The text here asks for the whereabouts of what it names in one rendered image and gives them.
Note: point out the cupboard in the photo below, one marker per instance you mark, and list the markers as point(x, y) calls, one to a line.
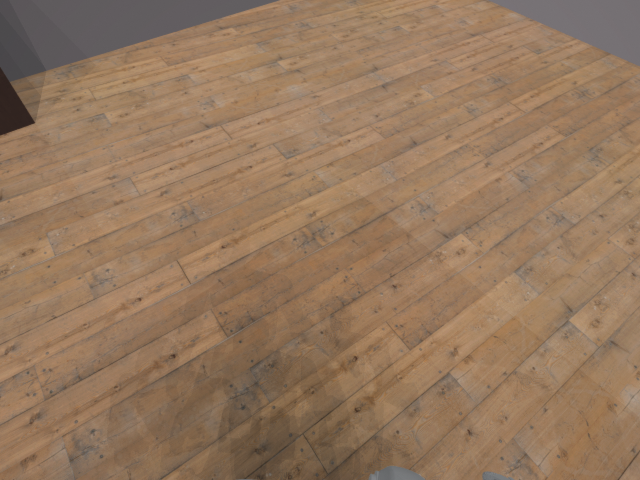
point(13, 113)

